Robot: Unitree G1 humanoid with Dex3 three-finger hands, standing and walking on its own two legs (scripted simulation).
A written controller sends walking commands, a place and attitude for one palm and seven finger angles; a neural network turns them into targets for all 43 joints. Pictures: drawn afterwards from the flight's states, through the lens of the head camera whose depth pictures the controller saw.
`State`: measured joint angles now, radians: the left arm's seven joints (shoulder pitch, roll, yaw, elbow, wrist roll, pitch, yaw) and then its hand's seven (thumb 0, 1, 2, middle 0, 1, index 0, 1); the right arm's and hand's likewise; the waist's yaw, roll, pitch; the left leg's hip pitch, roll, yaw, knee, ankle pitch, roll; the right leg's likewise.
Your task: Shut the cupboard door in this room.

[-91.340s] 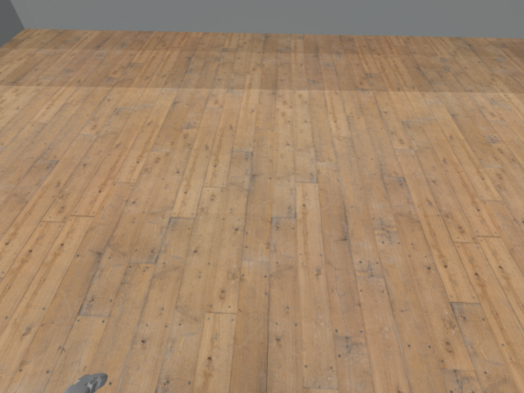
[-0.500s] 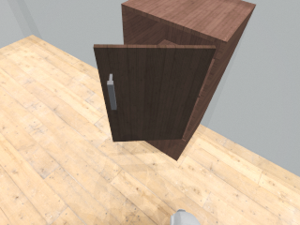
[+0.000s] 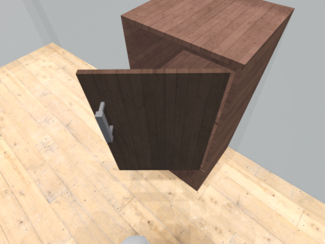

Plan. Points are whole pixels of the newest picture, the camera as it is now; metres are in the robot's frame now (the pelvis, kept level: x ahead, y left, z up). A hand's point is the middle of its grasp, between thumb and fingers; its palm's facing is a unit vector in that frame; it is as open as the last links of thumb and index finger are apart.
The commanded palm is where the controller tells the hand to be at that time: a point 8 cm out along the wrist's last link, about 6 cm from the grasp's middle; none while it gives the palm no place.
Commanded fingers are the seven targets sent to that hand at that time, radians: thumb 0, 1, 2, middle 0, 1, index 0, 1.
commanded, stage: come to a stop and stand still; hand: left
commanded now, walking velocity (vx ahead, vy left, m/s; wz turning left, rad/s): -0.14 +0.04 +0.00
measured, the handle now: (106, 122) +0.44 +0.23 -0.02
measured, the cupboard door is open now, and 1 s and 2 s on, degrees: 39 39 39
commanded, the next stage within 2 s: look again from close up in 1.10 s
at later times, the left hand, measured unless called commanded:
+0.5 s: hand out of the picture +0.01 +0.25 -0.18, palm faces +0.02 -0.98 -0.21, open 7.3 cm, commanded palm none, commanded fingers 0.00 0.90 0.90 -0.20 -0.30 -0.20 -0.30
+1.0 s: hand out of the picture -0.03 +0.17 -0.18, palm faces +0.04 -0.98 -0.20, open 7.2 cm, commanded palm none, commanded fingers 0.00 0.90 0.90 -0.20 -0.30 -0.20 -0.30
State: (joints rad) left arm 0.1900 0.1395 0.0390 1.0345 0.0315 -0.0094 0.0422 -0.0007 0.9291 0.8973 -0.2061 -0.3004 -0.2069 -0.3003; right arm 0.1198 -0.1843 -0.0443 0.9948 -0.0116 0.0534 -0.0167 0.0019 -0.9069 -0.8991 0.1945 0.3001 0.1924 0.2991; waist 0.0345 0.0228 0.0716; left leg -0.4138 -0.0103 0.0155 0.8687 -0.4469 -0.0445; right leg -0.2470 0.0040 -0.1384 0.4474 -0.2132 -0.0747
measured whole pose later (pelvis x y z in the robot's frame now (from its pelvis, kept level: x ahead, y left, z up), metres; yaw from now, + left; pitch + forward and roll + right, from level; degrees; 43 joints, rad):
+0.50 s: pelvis -0.03 +0.05 +0.00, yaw -1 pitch +0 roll -1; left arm 0.21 0.23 0.06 1.04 0.02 0.07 0.01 0.00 0.91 0.90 -0.20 -0.30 -0.20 -0.30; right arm 0.21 -0.16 -0.02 1.03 -0.04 0.01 -0.04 0.00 -0.91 -0.90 0.20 0.30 0.20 0.30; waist 0.00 -0.03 0.06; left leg -0.21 0.03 0.02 0.44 -0.24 0.00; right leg -0.29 0.00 0.01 0.81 -0.46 0.02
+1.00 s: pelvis -0.05 -0.01 +0.00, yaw +1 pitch -2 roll +0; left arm 0.21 0.17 0.02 1.11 0.01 0.01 0.03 0.00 0.94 0.90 -0.20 -0.30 -0.20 -0.30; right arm 0.25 -0.13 -0.01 1.15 -0.02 0.01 -0.04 0.01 -0.91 -0.90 0.20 0.30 0.20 0.30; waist 0.00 -0.01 0.06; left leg -0.17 0.04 0.02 0.43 -0.22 -0.03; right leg -0.10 0.03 -0.06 0.40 -0.28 -0.04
